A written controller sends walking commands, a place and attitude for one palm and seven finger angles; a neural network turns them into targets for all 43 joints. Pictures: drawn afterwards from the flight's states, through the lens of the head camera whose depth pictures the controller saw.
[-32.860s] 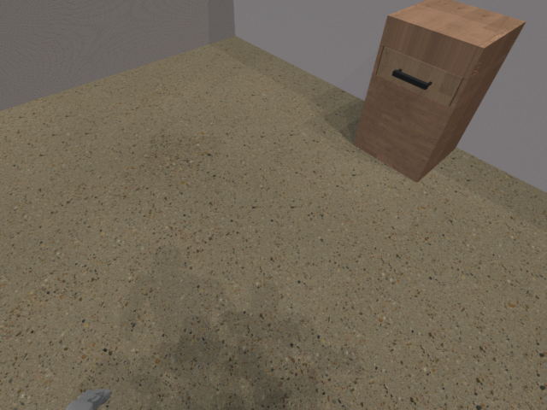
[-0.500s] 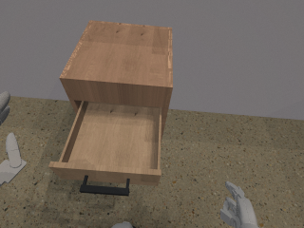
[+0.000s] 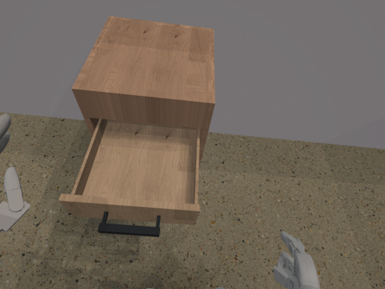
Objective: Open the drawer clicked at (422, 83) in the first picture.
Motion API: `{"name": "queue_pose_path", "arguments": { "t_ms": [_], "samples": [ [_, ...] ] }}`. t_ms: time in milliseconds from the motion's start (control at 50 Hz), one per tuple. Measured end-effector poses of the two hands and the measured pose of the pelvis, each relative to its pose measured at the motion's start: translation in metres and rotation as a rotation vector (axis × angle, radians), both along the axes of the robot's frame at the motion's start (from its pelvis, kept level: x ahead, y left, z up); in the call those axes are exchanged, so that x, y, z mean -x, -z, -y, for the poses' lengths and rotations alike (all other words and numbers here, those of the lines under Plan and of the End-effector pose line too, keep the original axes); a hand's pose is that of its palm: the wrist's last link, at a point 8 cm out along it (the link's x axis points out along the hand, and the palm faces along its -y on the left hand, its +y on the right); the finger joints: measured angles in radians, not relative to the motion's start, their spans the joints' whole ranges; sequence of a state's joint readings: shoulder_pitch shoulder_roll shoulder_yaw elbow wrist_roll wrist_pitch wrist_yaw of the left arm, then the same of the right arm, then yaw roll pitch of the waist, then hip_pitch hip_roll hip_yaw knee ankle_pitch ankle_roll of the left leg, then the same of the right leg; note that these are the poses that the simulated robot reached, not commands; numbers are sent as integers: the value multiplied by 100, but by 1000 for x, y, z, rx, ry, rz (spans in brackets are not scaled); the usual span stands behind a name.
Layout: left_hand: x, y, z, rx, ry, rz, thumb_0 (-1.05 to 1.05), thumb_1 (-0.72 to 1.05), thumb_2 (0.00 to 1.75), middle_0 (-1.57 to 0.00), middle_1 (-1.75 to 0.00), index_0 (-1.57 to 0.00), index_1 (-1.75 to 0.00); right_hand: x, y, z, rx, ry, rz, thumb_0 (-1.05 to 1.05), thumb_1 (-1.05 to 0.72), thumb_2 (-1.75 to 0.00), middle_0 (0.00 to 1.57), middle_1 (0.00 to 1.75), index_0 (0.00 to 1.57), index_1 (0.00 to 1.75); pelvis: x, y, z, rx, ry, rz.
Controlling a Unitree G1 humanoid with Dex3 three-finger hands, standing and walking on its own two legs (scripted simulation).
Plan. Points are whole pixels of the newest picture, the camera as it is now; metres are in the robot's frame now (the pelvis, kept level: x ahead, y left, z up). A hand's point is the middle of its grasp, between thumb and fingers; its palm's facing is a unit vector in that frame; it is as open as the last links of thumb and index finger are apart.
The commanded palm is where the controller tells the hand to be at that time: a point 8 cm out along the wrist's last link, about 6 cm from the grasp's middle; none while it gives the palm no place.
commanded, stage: step back with the hand held close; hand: left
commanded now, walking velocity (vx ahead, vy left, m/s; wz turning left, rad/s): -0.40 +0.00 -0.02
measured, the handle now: (131, 223) +0.31 +0.18 -0.24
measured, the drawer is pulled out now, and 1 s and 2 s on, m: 0.30 0.30 0.30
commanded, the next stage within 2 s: stop stepping back and stand still in 0.22 s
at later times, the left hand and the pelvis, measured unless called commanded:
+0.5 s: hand out of the picture +0.07 +0.17 +0.15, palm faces +0.33 -0.77 -0.55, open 7.4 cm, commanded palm +0.02 +0.20 +0.18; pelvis -0.11 -0.08 +0.01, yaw +0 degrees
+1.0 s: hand out of the picture -0.03 +0.15 +0.14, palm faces +0.42 -0.81 -0.41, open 7.4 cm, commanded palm -0.09 +0.19 +0.18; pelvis -0.20 -0.10 +0.01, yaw +3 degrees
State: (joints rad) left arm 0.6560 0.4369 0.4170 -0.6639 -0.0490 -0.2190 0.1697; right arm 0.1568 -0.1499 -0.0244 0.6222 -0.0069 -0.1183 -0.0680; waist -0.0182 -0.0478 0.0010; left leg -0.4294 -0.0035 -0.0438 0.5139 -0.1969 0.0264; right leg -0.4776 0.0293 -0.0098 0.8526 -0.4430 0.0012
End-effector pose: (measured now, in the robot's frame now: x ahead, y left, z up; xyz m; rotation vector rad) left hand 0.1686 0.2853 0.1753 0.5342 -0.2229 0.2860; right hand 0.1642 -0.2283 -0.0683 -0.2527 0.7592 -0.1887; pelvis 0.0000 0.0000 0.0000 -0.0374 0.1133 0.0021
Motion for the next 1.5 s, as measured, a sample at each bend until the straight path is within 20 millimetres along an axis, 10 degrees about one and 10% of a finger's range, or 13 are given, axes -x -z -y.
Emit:
{"name": "queue_pose_path", "arguments": {
  "t_ms": [160, 340, 520, 860, 1020, 1260, 1300, 1380, 1500],
  "samples": [
    [18, -17, 45, -15, 122, 26, 2, 89, 90, -21, -30, -20, -30, 17, 3, -3, -76, -59, 49, 1, -90, -90, 20, 30, 21, 30, 35, -1, 20, -11, 56, -15],
    [76, -25, 98, -133, 179, -72, 2, 89, 90, -21, -30, -21, -30, 78, 25, 59, -126, -3, 7, 1, -90, -90, 20, 30, 21, 30, 91, 4, 61, -2, 26, 20],
    [136, 6, 77, -16, -121, -151, 1, 88, 90, -21, -30, -21, -31, 132, 7, 113, -22, 90, -41, 1, -91, -90, 20, 30, 20, 29, 117, -7, 81, -93, -2, 11],
    [233, -28, 102, -100, -75, 48, 1, 88, 90, -21, -30, -21, -31, 190, 24, 77, -158, -64, 15, 1, -90, -90, 20, 30, 20, 30, 193, 6, 98, -62, -49, 113],
    [238, 16, 102, 111, -130, -56, 2, 89, 90, -21, -30, -20, -30, 230, 11, 96, -57, -38, -49, 1, -90, -90, 20, 30, 21, 30, 205, -5, 98, -90, -45, 77],
    [232, -29, 106, -124, -40, 64, 2, 89, 90, -21, -30, -21, -30, 229, 19, 99, -92, -9, 28, 1, -90, -90, 20, 30, 20, 30, 205, 7, 103, -64, -43, 112],
    [223, 1, 99, -129, -79, -47, 1, 89, 90, -21, -30, -20, -30, 224, 37, 99, -126, -48, -1, 1, -90, -90, 20, 30, 20, 30, 206, 14, 105, -57, -43, 107],
    [218, 126, 89, 133, -211, -497, 0, 90, 90, -20, -30, -20, -30, 231, 65, 97, -165, -91, -149, 1, -91, -90, 20, 30, 20, 29, 206, 16, 105, -60, -95, 105],
    [294, 287, 145, 475, -249, -1136, 1, 91, 90, -19, -29, -19, -30, 266, 64, 101, -123, -59, -302, 1, -91, -90, 20, 30, 20, 30, 208, 14, 106, -64, -75, 125]
  ]
}}
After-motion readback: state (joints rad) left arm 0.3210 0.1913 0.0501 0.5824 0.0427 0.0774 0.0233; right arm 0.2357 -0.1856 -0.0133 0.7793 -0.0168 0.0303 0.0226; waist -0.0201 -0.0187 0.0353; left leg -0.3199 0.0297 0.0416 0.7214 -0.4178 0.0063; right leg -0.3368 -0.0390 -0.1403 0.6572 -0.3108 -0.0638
